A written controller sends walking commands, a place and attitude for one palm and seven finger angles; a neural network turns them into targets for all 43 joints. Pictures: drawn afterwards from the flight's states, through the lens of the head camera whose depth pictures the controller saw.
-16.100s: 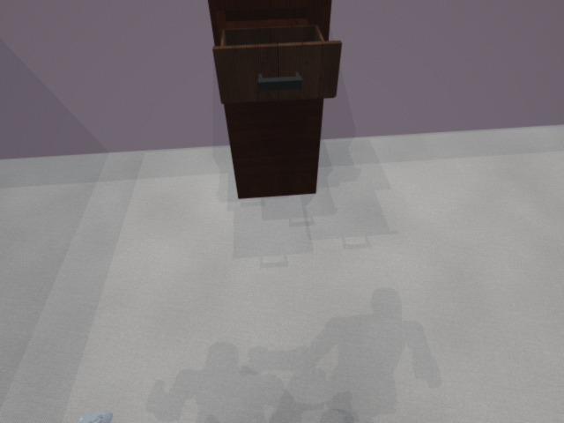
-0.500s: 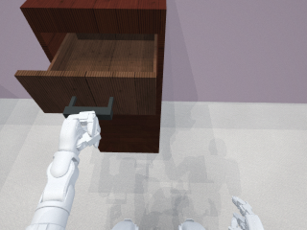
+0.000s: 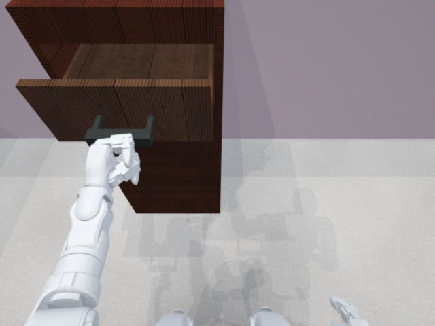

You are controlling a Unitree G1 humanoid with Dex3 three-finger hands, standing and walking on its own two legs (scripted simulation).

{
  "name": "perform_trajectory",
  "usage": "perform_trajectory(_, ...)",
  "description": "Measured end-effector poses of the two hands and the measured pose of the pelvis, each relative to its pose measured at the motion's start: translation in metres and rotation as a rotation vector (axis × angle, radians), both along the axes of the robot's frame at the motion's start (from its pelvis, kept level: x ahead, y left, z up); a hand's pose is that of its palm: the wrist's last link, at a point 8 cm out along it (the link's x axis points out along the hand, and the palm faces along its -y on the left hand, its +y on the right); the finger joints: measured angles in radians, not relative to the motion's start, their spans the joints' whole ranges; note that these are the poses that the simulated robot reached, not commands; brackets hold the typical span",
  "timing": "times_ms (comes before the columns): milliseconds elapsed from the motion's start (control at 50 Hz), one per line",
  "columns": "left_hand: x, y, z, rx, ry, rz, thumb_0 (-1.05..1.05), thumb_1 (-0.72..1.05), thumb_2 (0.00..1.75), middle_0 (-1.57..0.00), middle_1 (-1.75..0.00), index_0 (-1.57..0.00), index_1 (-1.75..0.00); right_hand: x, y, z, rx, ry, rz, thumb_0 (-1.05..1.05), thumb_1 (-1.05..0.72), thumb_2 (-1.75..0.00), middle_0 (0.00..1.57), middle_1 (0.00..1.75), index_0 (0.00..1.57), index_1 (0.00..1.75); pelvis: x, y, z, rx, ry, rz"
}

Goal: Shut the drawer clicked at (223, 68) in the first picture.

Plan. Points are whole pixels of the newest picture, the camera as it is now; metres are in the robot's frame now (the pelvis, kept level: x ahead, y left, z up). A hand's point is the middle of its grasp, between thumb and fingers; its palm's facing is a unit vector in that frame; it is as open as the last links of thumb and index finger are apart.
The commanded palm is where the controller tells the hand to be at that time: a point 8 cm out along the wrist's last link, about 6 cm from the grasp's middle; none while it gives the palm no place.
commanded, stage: push the drawer shut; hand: left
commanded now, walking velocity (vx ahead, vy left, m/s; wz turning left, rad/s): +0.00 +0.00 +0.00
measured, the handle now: (122, 129) +0.47 +0.20 +0.07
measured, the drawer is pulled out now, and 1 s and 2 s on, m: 0.13 0.00 0.00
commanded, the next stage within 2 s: pull the fist back off the drawer in 1.26 s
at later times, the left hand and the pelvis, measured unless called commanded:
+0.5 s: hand (141, 140) +0.45 +0.16 +0.06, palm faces +0.02 -1.00 -0.05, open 3.2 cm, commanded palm +0.44 +0.21 +0.07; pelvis -0.01 +0.00 -0.01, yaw -1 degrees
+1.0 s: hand (145, 114) +0.51 +0.16 +0.06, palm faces +0.02 -1.00 -0.04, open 3.2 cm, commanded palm +0.51 +0.21 +0.07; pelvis -0.01 +0.01 -0.02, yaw -2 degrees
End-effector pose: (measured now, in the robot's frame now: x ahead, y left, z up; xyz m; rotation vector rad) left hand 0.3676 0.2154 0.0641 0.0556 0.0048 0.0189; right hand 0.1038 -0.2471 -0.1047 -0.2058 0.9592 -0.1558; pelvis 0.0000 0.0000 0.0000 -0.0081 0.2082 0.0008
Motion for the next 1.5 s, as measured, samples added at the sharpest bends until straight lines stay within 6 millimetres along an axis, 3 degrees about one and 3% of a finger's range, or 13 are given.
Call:
perform_trajectory(580, 0.067, 0.000, 0.003, -0.009, 0.008, 0.007, 0.03, 0.84, 0.97, -1.40, -1.60, -1.40, -1.60, -0.077, -0.009, -0.015, -0.029, 0.201, -0.082, 0.01, -0.90, -0.90, 0.20, 0.30, 0.20, 0.30, -0.015, 0.003, -0.010, -0.007, 0.070, -0.011)
perform_trajectory(1040, 0.130, 0.004, 0.003, -0.014, 0.024, 0.002, 0.02, 0.82, 0.96, -1.40, -1.60, -1.39, -1.60, -0.131, 0.002, -0.013, -0.056, 0.377, -0.138, 0.00, -0.90, -0.90, 0.20, 0.30, 0.20, 0.30, -0.012, 0.014, -0.019, -0.026, 0.157, -0.022)
perform_trajectory(1260, 0.134, 0.018, -0.002, -0.013, 0.033, 0.002, -0.06, 0.64, 0.96, -1.40, -1.60, -1.39, -1.60, -0.138, 0.007, -0.014, -0.075, 0.418, -0.120, 0.00, -0.90, -0.90, 0.20, 0.30, 0.20, 0.30, -0.016, 0.018, -0.024, -0.043, 0.182, -0.002)
perform_trajectory(1500, 0.135, 0.019, -0.001, -0.012, 0.034, 0.006, -0.05, 0.62, 0.97, -1.40, -1.60, -1.41, -1.60, -0.141, 0.010, -0.014, -0.097, 0.390, -0.098, 0.00, -0.90, -0.90, 0.20, 0.30, 0.20, 0.30, -0.026, 0.022, -0.028, -0.052, 0.192, 0.007)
